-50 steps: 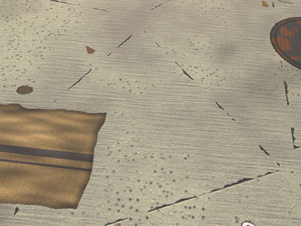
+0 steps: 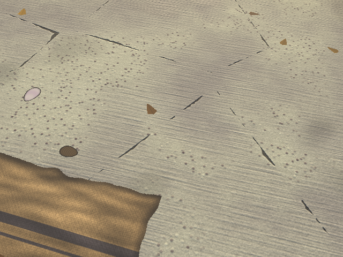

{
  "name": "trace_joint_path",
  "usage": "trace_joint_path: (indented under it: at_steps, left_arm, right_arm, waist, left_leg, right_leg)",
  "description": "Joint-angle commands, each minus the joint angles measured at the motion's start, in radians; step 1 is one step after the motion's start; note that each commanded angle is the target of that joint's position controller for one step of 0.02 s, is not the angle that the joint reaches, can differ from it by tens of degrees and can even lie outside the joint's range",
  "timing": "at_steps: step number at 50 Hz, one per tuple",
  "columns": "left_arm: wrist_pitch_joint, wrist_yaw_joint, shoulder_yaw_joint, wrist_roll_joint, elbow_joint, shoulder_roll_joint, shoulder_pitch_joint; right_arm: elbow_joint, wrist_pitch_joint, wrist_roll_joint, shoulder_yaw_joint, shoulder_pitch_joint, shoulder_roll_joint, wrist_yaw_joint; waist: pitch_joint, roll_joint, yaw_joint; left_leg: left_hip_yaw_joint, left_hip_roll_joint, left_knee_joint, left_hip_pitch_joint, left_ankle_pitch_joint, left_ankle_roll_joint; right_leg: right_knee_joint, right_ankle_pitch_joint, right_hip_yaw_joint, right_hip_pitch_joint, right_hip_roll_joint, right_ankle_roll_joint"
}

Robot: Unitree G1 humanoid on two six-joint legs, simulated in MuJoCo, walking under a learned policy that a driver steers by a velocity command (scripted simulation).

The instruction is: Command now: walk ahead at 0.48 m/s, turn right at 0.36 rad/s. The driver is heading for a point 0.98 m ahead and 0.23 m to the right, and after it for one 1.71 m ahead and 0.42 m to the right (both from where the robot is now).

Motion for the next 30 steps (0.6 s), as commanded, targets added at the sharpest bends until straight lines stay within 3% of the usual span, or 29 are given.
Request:
trace_joint_path:
  at_steps: [1, 3, 5, 6, 9, 11, 12, 13, 14, 15, 16, 17, 18, 19, 21, 24, 28, 30]
  left_arm:
    - [-0.002, -0.003, 0.005, 0.006, -0.07, 0.019, 0.002]
    - [-0.009, -0.015, -0.002, 0.016, -0.099, 0.009, -0.068]
    - [-0.015, -0.035, -0.013, 0.028, -0.142, -0.015, -0.163]
    - [-0.015, -0.045, -0.013, 0.026, -0.16, -0.016, -0.186]
    - [-0.009, -0.068, 0.007, 0.024, -0.197, 0.03, -0.172]
    - [-0.004, -0.072, 0.036, 0.025, -0.185, 0.088, -0.051]
    - [-0.005, -0.061, 0.059, 0.026, -0.163, 0.13, 0.063]
    - [0.0, -0.036, 0.079, 0.029, -0.165, 0.203, 0.123]
    - [0.005, -0.021, 0.078, 0.049, -0.206, 0.282, 0.056]
    - [0.007, -0.028, 0.067, 0.049, -0.242, 0.234, 0.069]
    - [0.01, -0.032, 0.056, 0.039, -0.253, 0.185, 0.005]
    - [0.016, -0.028, 0.046, 0.019, -0.249, 0.144, -0.049]
    - [0.023, -0.022, 0.037, 0.012, -0.256, 0.12, -0.086]
    - [0.028, -0.018, 0.037, 0.023, -0.262, 0.121, -0.11]
    - [0.03, -0.014, 0.043, 0.041, -0.267, 0.136, -0.136]
    - [0.037, 0.007, 0.051, 0.035, -0.257, 0.154, -0.113]
    - [0.067, 0.03, 0.052, 0.026, -0.269, 0.154, -0.129]
    - [0.076, 0.033, 0.054, 0.029, -0.272, 0.155, -0.126]
  right_arm:
    - [-0.043, -0.027, -0.003, -0.031, -0.051, -0.122, -0.008]
    - [-0.042, -0.022, -0.001, -0.03, -0.086, -0.135, -0.018]
    - [-0.027, -0.012, 0.005, -0.033, -0.056, -0.157, -0.035]
    - [-0.017, -0.005, 0.008, -0.035, -0.036, -0.17, -0.041]
    - [-0.012, 0.027, 0.026, -0.047, -0.036, -0.212, -0.057]
    - [-0.027, 0.051, 0.031, -0.054, -0.054, -0.229, -0.068]
    - [-0.039, 0.057, 0.034, -0.049, -0.07, -0.217, -0.069]
    - [-0.057, 0.051, 0.013, -0.031, -0.021, -0.171, -0.064]
    - [-0.072, 0.039, -0.036, 0.006, 0.141, -0.056, -0.04]
    - [-0.062, 0.026, -0.008, -0.003, 0.117, -0.158, -0.02]
    - [-0.091, 0.031, 0.025, -0.015, -0.009, -0.199, -0.018]
    - [-0.106, 0.041, 0.019, -0.012, -0.06, -0.183, -0.029]
    - [-0.102, 0.056, 0.008, -0.013, -0.074, -0.179, -0.042]
    - [-0.104, 0.072, 0.005, -0.017, -0.06, -0.184, -0.048]
    - [-0.093, 0.086, -0.004, -0.014, -0.028, -0.16, -0.055]
    - [-0.096, 0.091, -0.009, -0.007, -0.055, -0.136, -0.069]
    - [-0.114, 0.099, 0.001, -0.007, -0.127, -0.133, -0.068]
    - [-0.123, 0.091, 0.004, -0.007, -0.153, -0.133, -0.062]
  waist:
    - [0.055, 0.117, 0.025]
    - [0.085, 0.115, 0.019]
    - [0.087, 0.1, -0.018]
    - [0.077, 0.1, -0.027]
    - [0.027, 0.132, 0.0]
    - [-0.053, 0.144, 0.065]
    - [-0.114, 0.116, 0.127]
    - [-0.198, -0.023, 0.139]
    - [-0.327, -0.234, -0.003]
    - [-0.525, -0.098, 0.075]
    - [-0.39, -0.005, 0.088]
    - [-0.244, 0.071, 0.056]
    - [-0.161, 0.083, 0.028]
    - [-0.129, 0.052, -0.003]
    - [-0.118, 0.007, -0.028]
    - [-0.157, -0.009, -0.013]
    - [-0.144, -0.054, 0.012]
    - [-0.126, -0.084, 0.026]
  left_leg:
    - [-0.108, 0.273, -0.167, -0.001, 0.344, 0.145]
    - [-0.01, 0.233, -0.154, -0.046, 0.463, 0.114]
    - [0.036, 0.236, -0.123, -0.042, 0.572, 0.098]
    - [0.042, 0.247, -0.099, -0.01, 0.6, 0.093]
    - [0.053, 0.283, 0.03, 0.113, 0.761, 0.067]
    - [0.059, 0.275, 0.236, 0.132, 0.898, 0.043]
    - [0.074, 0.233, 0.426, 0.08, 0.829, 0.013]
    - [0.08, 0.158, 0.723, -0.112, 0.44, -0.044]
    - [-0.025, -0.018, 1.102, -0.467, -0.528, -0.109]
    - [-0.236, -0.023, 1.214, -0.506, -0.505, -0.101]
    - [-0.239, 0.021, 1.179, -0.556, -0.395, -0.083]
    - [-0.217, 0.056, 1.092, -0.585, -0.308, -0.083]
    - [-0.212, 0.081, 1.023, -0.557, -0.263, -0.089]
    - [-0.215, 0.091, 0.969, -0.489, -0.233, -0.09]
    - [-0.191, 0.077, 0.882, -0.409, -0.201, -0.104]
    - [-0.197, 0.059, 0.758, -0.411, -0.159, -0.132]
    - [-0.218, 0.045, 0.616, -0.409, -0.078, -0.141]
    - [-0.22, 0.034, 0.542, -0.384, -0.08, -0.136]
  right_leg:
    - [-0.093, 0.139, 0.056, -0.102, -0.023, 0.013]
    - [-0.279, 0.261, -0.007, -0.028, -0.001, 0.008]
    - [-0.398, 0.335, -0.082, 0.031, 0.02, 0.003]
    - [-0.434, 0.339, -0.095, 0.042, 0.028, -0.002]
    - [-0.486, 0.227, -0.118, 0.07, 0.064, -0.041]
    - [-0.505, 0.141, -0.15, 0.212, 0.125, -0.08]
    - [-0.591, 0.217, -0.146, 0.375, 0.156, -0.113]
    - [-0.601, 0.582, 0.028, 0.618, 0.033, -0.173]
    - [-0.498, 1.042, 0.436, 0.927, -0.232, -0.377]
    - [-0.622, 0.784, 0.616, 0.951, -0.295, -0.452]
    - [-0.679, 0.591, 0.499, 0.838, -0.235, -0.392]
    - [-0.713, 0.44, 0.409, 0.684, -0.177, -0.328]
    - [-0.746, 0.368, 0.356, 0.544, -0.141, -0.296]
    - [-0.776, 0.323, 0.328, 0.431, -0.111, -0.282]
    - [-0.793, 0.36, 0.277, 0.32, -0.067, -0.271]
    - [-0.771, 0.383, 0.264, 0.33, -0.05, -0.264]
    - [-0.785, 0.015, 0.317, 0.32, -0.014, -0.217]
    - [-0.786, -0.057, 0.35, 0.316, -0.009, -0.208]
